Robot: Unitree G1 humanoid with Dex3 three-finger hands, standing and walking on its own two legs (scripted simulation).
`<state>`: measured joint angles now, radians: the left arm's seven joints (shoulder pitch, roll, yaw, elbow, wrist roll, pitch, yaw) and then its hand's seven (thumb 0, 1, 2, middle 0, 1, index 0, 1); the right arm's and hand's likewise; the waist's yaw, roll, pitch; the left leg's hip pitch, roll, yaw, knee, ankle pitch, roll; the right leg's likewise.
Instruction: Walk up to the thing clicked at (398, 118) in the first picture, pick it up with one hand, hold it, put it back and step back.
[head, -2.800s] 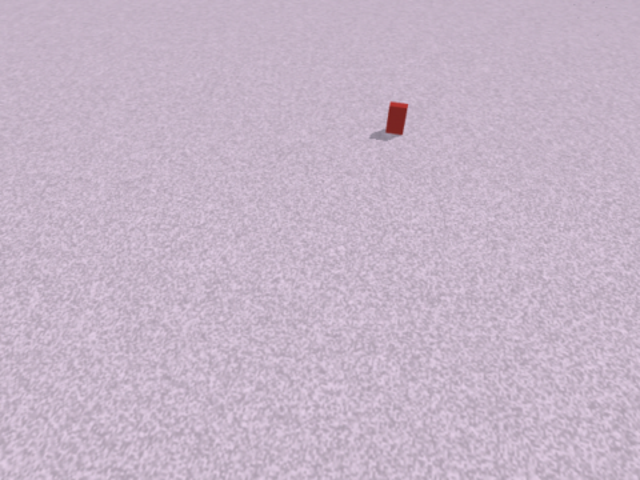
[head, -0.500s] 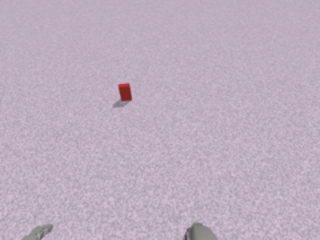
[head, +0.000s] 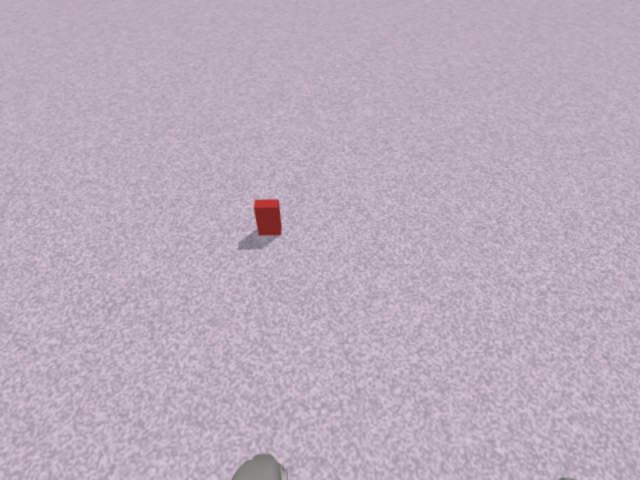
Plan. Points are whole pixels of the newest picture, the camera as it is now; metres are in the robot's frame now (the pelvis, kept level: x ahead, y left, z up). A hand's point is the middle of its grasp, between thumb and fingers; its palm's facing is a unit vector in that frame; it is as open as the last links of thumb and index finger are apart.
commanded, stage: walk up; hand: left
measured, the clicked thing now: (268, 217) +1.14 +0.26 -0.68
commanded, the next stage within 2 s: none
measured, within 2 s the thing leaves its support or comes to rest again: neither
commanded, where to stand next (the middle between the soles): +0.80 +0.04 m, yaw -1 degrees
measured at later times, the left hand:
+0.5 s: hand (157, 348) +0.33 +0.29 -0.13, palm faces -0.09 -0.93 -0.36, open 7.4 cm
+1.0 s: hand (164, 292) +0.44 +0.32 -0.14, palm faces +0.03 -0.93 -0.37, open 7.4 cm
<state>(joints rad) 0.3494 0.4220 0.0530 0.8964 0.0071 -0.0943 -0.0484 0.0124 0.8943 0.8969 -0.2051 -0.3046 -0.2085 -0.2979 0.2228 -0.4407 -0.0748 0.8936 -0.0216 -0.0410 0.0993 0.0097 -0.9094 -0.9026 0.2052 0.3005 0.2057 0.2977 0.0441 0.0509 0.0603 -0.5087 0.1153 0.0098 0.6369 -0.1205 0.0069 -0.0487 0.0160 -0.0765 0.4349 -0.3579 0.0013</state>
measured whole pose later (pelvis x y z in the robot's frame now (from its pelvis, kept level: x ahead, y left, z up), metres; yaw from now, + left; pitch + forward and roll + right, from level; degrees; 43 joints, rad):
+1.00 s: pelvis +0.41 +0.03 +0.00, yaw +2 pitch -3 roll -3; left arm 0.33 0.43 0.06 0.86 0.01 -0.08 -0.05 0.01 0.89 0.90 -0.20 -0.30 -0.21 -0.30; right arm 0.27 -0.43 -0.07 0.91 -0.02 -0.04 0.09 0.01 -0.91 -0.90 0.21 0.30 0.21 0.30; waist 0.04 0.04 0.06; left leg -0.43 0.09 0.01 0.60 -0.17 0.01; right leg -0.10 -0.02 -0.12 0.49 -0.34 0.01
